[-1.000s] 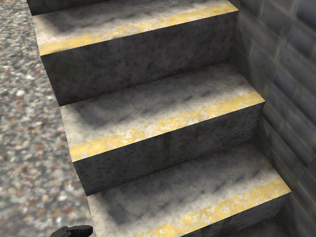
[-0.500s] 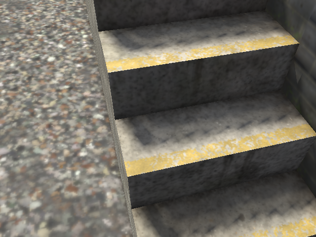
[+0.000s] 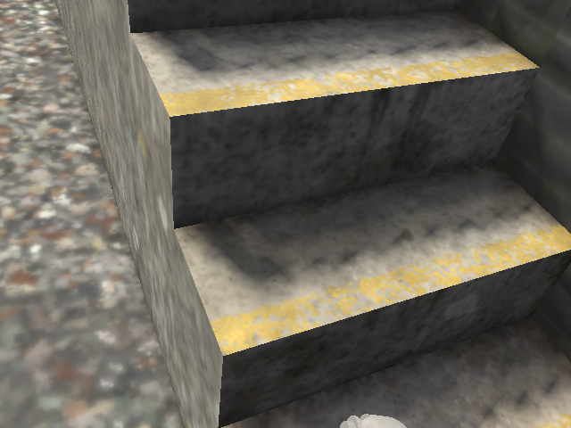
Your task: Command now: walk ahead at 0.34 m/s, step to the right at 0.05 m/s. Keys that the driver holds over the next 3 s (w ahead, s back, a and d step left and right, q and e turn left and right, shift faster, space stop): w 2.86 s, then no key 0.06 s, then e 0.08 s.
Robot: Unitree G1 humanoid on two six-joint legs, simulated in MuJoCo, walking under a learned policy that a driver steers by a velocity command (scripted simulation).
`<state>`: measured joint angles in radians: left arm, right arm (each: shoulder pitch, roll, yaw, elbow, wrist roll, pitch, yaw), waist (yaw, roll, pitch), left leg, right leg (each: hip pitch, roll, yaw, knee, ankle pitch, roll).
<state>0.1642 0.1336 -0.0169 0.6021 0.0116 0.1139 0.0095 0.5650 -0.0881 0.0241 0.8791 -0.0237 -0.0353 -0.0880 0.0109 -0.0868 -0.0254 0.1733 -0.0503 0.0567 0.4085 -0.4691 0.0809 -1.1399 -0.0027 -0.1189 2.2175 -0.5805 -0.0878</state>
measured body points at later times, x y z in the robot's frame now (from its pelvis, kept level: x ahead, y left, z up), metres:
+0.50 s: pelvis +0.03 +0.05 +0.15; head +0.01 +0.06 +0.60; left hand +0.18 +0.30 +0.03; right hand +0.07 -0.21 +0.03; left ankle +0.01 +0.18 -0.46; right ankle +0.07 -0.13 -0.51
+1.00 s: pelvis -0.05 +0.14 +0.03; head -0.01 +0.18 +0.48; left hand +0.22 +0.24 -0.07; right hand -0.17 -0.01 -0.10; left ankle +0.02 +0.25 -0.71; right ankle -0.05 +0.00 -0.43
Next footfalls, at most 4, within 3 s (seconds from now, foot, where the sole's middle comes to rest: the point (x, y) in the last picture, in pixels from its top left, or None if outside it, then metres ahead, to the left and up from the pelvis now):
0.14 right None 0.11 -0.14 -0.55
0.62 left None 0.06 0.24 -0.75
1.22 right None -0.08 0.01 -0.75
1.68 left None -0.18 0.36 -0.75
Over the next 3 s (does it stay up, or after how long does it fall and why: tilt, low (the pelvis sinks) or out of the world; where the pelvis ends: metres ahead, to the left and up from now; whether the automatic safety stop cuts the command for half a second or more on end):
stays up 0.26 0.52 0.03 its command is cut before an obstacle from the start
